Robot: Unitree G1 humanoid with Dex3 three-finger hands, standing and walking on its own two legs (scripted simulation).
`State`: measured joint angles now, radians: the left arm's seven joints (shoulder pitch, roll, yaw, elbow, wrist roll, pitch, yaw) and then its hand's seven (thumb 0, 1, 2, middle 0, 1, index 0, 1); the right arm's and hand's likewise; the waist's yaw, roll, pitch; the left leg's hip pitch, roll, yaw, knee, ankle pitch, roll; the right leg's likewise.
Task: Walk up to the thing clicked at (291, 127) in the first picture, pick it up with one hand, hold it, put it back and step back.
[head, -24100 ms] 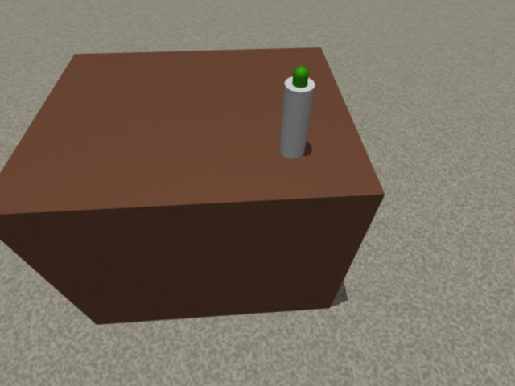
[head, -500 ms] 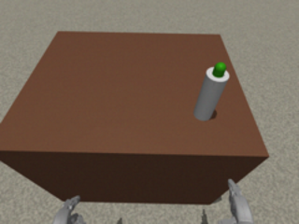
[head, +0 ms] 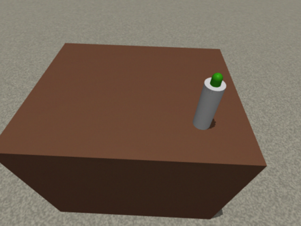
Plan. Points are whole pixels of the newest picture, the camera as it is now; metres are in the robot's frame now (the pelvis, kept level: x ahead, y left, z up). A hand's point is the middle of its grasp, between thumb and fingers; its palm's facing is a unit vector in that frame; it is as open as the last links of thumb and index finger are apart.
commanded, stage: home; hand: right
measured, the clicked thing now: (208, 101) +0.49 -0.19 +0.04
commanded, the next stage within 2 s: stand in 1.52 s
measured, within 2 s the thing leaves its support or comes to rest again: neither
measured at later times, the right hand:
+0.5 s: hand out of the picture +0.03 -0.27 -0.15, palm faces -0.07 +0.93 -0.35, open 17.5 cm
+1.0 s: hand out of the picture +0.04 -0.27 -0.15, palm faces -0.06 +0.93 -0.36, open 17.5 cm
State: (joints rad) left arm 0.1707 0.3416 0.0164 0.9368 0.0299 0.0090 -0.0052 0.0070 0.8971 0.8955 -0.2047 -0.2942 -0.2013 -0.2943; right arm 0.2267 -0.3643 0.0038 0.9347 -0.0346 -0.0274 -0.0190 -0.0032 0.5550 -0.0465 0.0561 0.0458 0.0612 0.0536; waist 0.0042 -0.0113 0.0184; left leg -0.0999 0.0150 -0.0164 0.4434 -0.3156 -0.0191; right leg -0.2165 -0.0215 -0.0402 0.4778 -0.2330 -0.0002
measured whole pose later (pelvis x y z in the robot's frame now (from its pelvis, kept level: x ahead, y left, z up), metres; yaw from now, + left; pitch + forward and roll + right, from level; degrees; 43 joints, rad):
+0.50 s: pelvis -0.02 -0.02 +0.01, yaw +0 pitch -3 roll +0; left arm 0.13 0.34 0.00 1.13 0.02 0.00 -0.01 0.00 0.90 0.90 -0.21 -0.29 -0.20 -0.29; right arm 0.19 -0.36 0.03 1.10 -0.03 -0.01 -0.01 0.00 0.56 -0.04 0.06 0.04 0.06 0.05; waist 0.00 0.01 0.03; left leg -0.06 0.05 -0.03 0.34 -0.24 -0.04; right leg -0.16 0.01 -0.06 0.35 -0.14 -0.02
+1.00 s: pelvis -0.01 -0.01 +0.01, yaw +0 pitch -2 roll +0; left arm 0.11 0.34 0.00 1.15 0.01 0.00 -0.01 0.00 0.90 0.90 -0.21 -0.29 -0.20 -0.29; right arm 0.17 -0.36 0.02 1.10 -0.02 -0.01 -0.01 0.00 0.55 -0.05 0.06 0.05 0.06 0.05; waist 0.00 0.01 0.04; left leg -0.05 0.04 -0.02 0.32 -0.23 -0.04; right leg -0.16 0.00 -0.05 0.34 -0.14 -0.02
